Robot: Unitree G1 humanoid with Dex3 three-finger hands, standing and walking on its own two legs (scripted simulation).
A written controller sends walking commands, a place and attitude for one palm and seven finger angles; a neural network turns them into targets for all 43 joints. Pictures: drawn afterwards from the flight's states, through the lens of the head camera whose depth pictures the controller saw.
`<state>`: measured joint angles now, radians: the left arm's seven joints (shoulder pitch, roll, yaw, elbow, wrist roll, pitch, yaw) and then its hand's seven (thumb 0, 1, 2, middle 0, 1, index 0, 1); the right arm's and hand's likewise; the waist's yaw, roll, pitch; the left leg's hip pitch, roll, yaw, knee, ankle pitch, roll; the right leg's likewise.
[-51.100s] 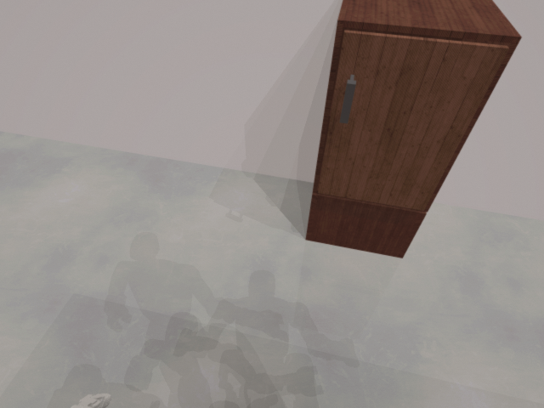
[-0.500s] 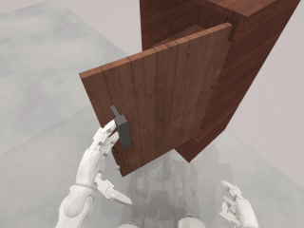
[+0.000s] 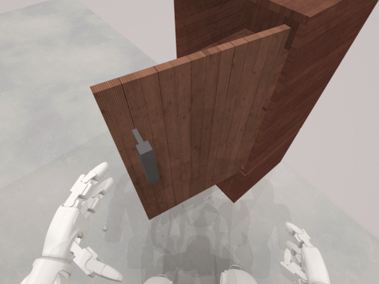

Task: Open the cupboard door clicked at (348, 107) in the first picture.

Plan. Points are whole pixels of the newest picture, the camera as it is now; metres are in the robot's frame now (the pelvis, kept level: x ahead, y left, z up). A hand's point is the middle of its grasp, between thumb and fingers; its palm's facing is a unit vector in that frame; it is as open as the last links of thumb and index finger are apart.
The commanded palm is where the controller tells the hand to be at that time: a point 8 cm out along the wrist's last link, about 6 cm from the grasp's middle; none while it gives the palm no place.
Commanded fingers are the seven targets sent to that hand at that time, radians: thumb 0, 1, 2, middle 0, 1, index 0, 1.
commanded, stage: slide the hand sideways off the handle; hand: left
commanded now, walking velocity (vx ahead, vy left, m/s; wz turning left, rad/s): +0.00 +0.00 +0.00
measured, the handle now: (144, 157) +0.36 +0.12 +0.07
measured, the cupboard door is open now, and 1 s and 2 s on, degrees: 80 80 80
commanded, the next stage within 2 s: draw the hand back to the body in 0.10 s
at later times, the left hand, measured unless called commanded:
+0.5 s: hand (76, 218) +0.21 +0.20 +0.10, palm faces -0.07 -0.99 -0.08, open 16.3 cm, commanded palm +0.18 +0.26 +0.11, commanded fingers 0.00 -0.50 0.30 -0.15 -0.30 -0.15 -0.30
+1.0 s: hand (23, 203) +0.21 +0.26 +0.15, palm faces +0.31 -0.86 -0.39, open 13.9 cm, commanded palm +0.17 +0.30 +0.18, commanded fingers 0.00 0.23 0.62 -0.18 -0.30 -0.18 -0.30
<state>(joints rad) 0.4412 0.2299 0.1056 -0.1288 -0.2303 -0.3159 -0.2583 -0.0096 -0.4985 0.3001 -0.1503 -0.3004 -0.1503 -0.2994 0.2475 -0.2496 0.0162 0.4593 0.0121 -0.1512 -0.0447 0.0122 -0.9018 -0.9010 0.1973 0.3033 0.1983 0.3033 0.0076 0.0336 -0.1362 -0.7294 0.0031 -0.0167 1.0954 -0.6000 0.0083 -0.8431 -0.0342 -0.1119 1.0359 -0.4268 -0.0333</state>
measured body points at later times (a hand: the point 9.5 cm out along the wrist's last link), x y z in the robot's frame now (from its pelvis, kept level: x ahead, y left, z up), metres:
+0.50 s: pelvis +0.00 +0.01 +0.02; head +0.03 +0.01 +0.47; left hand +0.21 +0.25 +0.11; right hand +0.17 -0.22 -0.05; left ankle -0.03 +0.11 -0.66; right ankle +0.05 -0.11 -0.66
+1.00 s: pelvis +0.03 +0.03 +0.06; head +0.03 +0.01 +0.51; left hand +0.19 +0.30 +0.18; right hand +0.20 -0.19 -0.02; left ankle -0.03 +0.11 -0.66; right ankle +0.05 -0.11 -0.66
